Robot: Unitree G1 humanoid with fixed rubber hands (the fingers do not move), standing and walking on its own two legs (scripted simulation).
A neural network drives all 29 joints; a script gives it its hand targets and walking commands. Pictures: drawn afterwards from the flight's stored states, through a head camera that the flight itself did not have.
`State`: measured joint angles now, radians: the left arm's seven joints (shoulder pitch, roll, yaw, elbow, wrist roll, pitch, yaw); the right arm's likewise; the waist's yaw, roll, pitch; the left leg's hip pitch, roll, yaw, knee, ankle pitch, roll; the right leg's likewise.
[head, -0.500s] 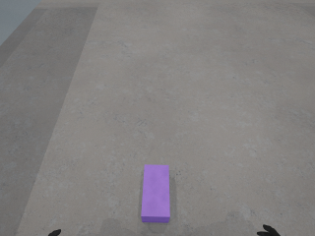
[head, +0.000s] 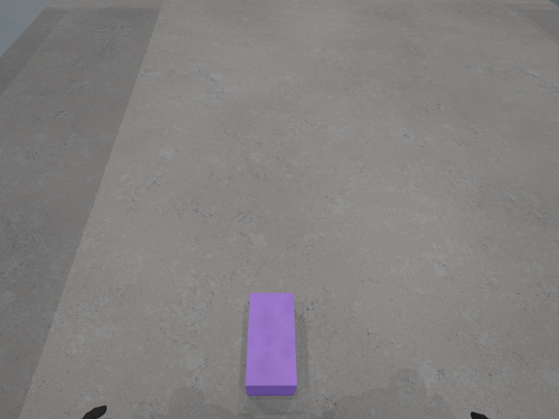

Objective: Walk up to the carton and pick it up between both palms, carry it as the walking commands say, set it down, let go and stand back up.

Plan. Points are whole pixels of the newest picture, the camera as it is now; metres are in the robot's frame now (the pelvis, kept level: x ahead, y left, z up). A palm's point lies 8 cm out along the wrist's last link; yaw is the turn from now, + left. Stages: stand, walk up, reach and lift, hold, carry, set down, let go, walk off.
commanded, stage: walk up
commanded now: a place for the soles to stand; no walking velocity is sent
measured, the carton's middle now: (271, 342) +0.45 +0.01 -0.71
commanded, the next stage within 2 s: reach and lift in 0.14 s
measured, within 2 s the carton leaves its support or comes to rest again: neither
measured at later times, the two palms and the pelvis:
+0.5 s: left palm (112, 410) +0.16 +0.26 -0.14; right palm (442, 402) +0.17 -0.25 -0.12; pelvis -0.01 +0.02 -0.03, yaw +3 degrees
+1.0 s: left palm (156, 344) +0.28 +0.23 -0.18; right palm (392, 336) +0.29 -0.21 -0.17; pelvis -0.07 +0.00 -0.09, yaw +3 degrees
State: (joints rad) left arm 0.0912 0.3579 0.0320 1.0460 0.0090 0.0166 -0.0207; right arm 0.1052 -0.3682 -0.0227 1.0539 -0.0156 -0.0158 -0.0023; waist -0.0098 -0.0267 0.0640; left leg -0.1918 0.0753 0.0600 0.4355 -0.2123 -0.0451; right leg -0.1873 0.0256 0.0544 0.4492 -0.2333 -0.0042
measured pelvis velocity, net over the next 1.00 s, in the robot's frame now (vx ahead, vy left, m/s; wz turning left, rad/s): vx -0.07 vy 0.00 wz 0.05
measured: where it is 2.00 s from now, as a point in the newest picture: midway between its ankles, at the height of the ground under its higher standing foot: outside the picture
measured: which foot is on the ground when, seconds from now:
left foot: down 0.00-1.00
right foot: down 0.00-1.00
